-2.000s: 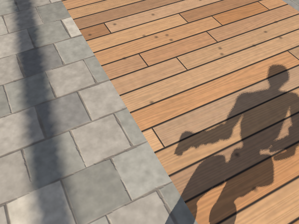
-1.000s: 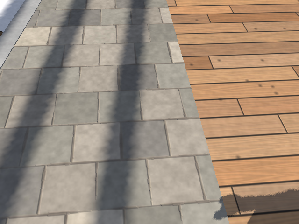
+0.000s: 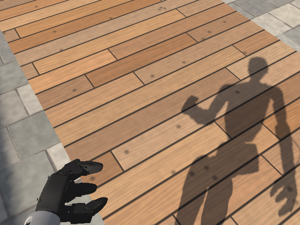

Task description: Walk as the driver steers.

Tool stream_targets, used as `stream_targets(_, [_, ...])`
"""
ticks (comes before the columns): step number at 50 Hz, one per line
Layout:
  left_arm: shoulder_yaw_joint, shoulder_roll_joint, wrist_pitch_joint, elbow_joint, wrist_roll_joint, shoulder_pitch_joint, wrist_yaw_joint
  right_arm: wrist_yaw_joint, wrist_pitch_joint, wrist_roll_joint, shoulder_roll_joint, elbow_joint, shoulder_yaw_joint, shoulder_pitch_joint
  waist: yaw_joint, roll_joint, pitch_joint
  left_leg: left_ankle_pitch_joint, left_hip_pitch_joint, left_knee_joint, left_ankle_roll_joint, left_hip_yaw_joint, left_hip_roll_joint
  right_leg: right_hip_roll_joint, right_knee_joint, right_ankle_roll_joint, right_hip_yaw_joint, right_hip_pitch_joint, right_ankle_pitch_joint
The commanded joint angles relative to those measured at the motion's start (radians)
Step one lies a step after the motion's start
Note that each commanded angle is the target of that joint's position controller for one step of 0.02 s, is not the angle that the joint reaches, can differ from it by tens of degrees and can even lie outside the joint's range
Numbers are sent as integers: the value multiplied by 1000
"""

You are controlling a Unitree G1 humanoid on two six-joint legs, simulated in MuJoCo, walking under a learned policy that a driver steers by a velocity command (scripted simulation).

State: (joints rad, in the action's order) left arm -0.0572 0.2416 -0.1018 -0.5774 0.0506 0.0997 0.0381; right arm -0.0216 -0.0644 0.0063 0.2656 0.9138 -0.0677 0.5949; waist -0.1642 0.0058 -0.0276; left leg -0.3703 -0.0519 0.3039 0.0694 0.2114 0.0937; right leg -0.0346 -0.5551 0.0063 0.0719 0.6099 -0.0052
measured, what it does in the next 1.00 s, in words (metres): walks ahead, turning left: right foot, then left foot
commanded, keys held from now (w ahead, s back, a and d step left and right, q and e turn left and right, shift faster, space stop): q+shift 0.56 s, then shift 0.10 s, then e+shift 0.34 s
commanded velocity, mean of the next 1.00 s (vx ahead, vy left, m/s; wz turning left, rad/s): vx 0.16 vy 0.00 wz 0.53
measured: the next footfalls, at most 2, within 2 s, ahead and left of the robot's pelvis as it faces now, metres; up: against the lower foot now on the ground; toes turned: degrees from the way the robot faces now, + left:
right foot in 0.04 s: +0.24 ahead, -0.14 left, +0.00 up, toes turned +6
left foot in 0.44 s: +0.36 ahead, +0.14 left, +0.00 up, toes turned +28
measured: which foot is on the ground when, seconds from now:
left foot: down 0.00-0.04, up 0.06-0.42, down 0.44-0.86, up 0.88-1.00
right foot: up 0.00-0.02, down 0.04-0.44, up 0.46-0.80, down 0.82-1.00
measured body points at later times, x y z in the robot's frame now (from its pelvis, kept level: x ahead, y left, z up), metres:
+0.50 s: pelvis +0.26 +0.01 -0.02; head +0.30 +0.05 +0.42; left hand +0.27 +0.34 -0.13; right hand +0.56 -0.17 -0.08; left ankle +0.33 +0.12 -0.73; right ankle +0.22 -0.16 -0.68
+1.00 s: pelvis +0.35 -0.01 +0.00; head +0.39 -0.01 +0.45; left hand +0.30 +0.29 -0.10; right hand +0.66 -0.12 -0.09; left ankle +0.28 +0.09 -0.68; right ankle +0.45 -0.09 -0.73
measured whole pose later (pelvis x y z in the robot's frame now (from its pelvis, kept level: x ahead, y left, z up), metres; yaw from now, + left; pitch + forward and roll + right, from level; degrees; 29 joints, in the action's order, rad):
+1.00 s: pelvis +0.35 -0.01 +0.00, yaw +30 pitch +1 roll +2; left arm 0.05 0.27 0.00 -0.73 -0.01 -0.24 -0.01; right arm 0.03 0.02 -0.01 0.27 0.60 -0.06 0.10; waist 0.05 -0.01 -0.05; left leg -0.49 0.43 0.94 -0.03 0.08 0.10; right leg 0.02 -0.56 0.00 0.12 0.35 0.22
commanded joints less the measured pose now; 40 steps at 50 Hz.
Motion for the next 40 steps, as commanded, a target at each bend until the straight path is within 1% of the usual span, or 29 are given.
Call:
stream_targets(1, [63,152,-21,-11,4,-217,-39,13,-8,19,213,-69,-54,-72,200,-70,94,890,282,317,-4,99,-63,78,124,-20,-65,-556,-136])
stream_targets(2, [107,214,-36,-15,-50,-385,-60,23,-13,57,100,-134,-20,-152,317,-68,271,582,469,579,-54,152,-51,-98,74,-81,123,-894,-228])
stream_targets(3, [112,271,-24,-50,-42,-498,-68,34,-10,2,-10,-152,14,-76,276,173,434,-311,631,883,-77,25,32,-378,-82,-122,288,-1102,-701])
stream_targets(4, [125,279,-3,-43,-38,-477,-55,39,-6,45,58,-188,14,51,223,337,585,-311,736,1108,-102,-1,-8,-542,4,-271,591,-1149,-542])
stream_targets(5, [120,201,14,-10,-33,-374,-61,53,11,55,127,-195,-6,-24,219,214,450,-215,799,1133,-127,-48,-89,-460,70,-260,501,-1009,-408])
stream_targets(6, [107,132,22,-12,-35,-314,-65,62,28,51,150,-211,-19,-117,218,144,285,-148,834,1117,-143,-112,-118,-394,93,-231,320,-862,-434])
stream_targets(7, [98,103,27,-18,-40,-262,-60,67,47,39,147,-212,-28,-145,185,78,199,-116,813,1124,-158,-136,-146,-330,128,-213,221,-731,-443])
stream_targets(8, [101,96,26,-28,-38,-222,-56,67,60,31,122,-231,-32,-143,144,92,138,-81,784,1091,-158,-139,-173,-306,169,-207,152,-615,-429])
stream_targets(9, [108,95,23,-39,-37,-188,-56,63,75,33,85,-250,-28,-150,119,119,96,-71,738,1040,-153,-145,-199,-289,218,-200,77,-519,-376])
stream_targets(11, [120,103,15,-61,-43,-124,-57,57,88,29,44,-299,-18,-229,110,116,31,-22,708,881,-152,-170,-216,-273,283,-198,-38,-406,-360])
stream_targets(13, [137,142,17,-84,-48,-108,-69,39,85,16,40,-318,-14,-268,115,104,64,162,640,689,-133,-192,-215,-254,277,-189,-130,-416,-372])
stream_targets(15, [148,168,23,-96,-64,-86,-74,10,84,13,50,-314,-14,-284,118,90,92,314,544,526,-100,-223,-194,-237,256,-168,-209,-435,-348])
stream_targets(18, [162,206,28,-117,-94,-95,-63,-23,99,14,109,-340,-32,-335,123,76,77,321,480,414,-49,-266,-166,-257,185,-139,-252,-475,-326])
stream_targets(20, [175,236,36,-124,-109,-108,-57,-27,105,13,161,-355,-55,-332,104,68,83,259,415,360,-3,-308,-118,-259,68,-108,-273,-499,-415])
stream_targets(21, [177,235,43,-126,-114,-110,-54,-21,102,12,186,-344,-71,-275,67,42,105,283,324,295,30,-332,-78,-237,-59,-81,-299,-488,-435])
stream_targets(22, [171,211,51,-129,-104,-145,-48,-3,96,9,231,-316,-96,-172,23,-29,137,375,160,226,77,-304,-42,-189,-266,-41,-306,-396,-328])
stream_targets(23, [143,113,55,-110,-45,-240,-38,19,91,18,344,-345,-114,-209,115,-341,129,953,0,212,177,25,-248,-57,-578,36,-317,-130,522])
stream_targets(24, [140,157,54,-77,-38,-280,-31,9,71,-31,374,-423,-105,-280,152,-371,337,689,-169,112,406,511,-433,101,-853,66,-86,101,727])
stream_targets(25, [152,230,48,-76,-58,-195,-27,-8,55,-20,320,-446,-94,-301,87,-170,365,543,-144,39,359,478,-426,61,-853,40,44,123,636])
stream_targets(26, [149,222,46,-56,-64,-146,-31,-6,47,-2,300,-440,-86,-331,108,-118,274,454,-53,31,306,404,-388,46,-796,23,56,126,557])
stream_targets(27, [146,205,48,-72,-48,-146,-41,1,50,18,265,-441,-77,-367,140,-31,203,415,43,36,251,334,-338,16,-715,22,62,109,509])
stream_targets(28, [148,209,55,-77,-41,-152,-49,15,59,21,242,-452,-68,-418,170,-27,173,441,144,42,223,276,-307,3,-621,24,68,51,477])
stream_targets(29, [148,207,64,-92,-46,-170,-47,27,69,9,229,-467,-62,-456,190,-38,167,483,217,44,203,217,-281,2,-555,30,48,-23,458])
stream_targets(31, [139,170,74,-119,-48,-202,-47,41,78,-11,224,-468,-61,-460,187,-43,194,626,262,75,199,153,-256,26,-445,58,8,-101,430])
stream_targets(33, [125,137,82,-128,-51,-214,-48,53,86,-9,224,-452,-60,-438,173,-52,227,648,289,97,191,127,-246,29,-365,77,0,-161,376])
stream_targets(36, [116,126,99,-142,-58,-242,-46,51,93,-24,168,-438,-33,-455,153,-101,232,496,346,100,171,89,-255,-1,-311,77,-31,-239,302])
stream_targets(38, [106,101,101,-138,-53,-239,-39,36,86,-36,93,-410,1,-463,150,-122,206,306,398,92,144,70,-253,-22,-231,61,-34,-318,271])
stream_targets(39, [102,85,98,-141,-50,-249,-32,28,80,-40,72,-393,11,-472,162,-131,181,199,428,97,121,45,-241,-15,-148,48,-52,-373,227])
stream_targets(40, [106,94,94,-135,-47,-248,-28,23,75,-41,84,-380,9,-471,169,-145,143,103,446,108,94,21,-218,10,-68,31,-84,-406,186])
Velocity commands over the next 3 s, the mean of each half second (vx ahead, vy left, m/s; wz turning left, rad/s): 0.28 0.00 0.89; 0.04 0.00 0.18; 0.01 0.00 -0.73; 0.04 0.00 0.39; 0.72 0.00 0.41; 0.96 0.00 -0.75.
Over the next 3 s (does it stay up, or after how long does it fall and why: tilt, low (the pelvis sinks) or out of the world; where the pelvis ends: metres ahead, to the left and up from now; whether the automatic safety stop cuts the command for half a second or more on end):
stays up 0.98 0.43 -0.02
